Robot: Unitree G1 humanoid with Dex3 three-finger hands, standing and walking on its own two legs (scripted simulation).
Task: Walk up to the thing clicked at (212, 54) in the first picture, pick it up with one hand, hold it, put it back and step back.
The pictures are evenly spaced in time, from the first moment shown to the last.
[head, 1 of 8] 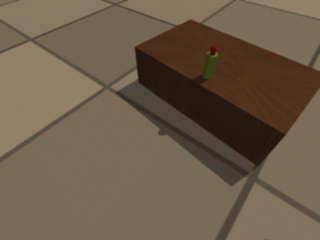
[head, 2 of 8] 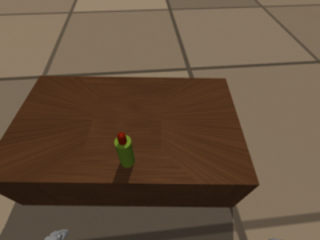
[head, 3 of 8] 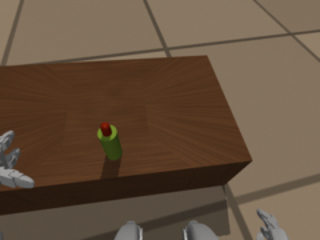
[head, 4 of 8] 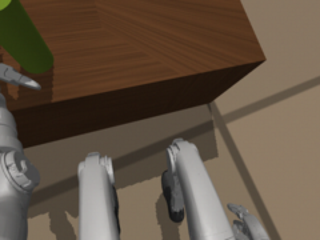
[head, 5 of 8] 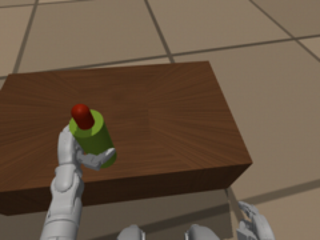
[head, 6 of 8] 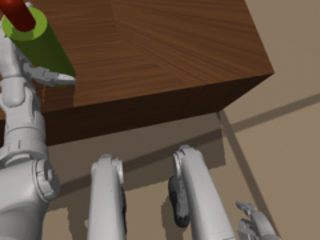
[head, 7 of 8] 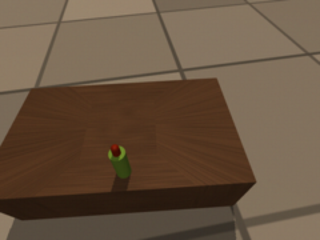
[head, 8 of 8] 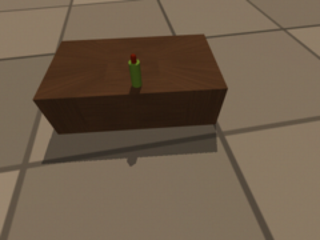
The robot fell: no
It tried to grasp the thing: yes
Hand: left
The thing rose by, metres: 0.31
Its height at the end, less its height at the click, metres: +0.00
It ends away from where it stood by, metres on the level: 0.02
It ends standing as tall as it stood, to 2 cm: yes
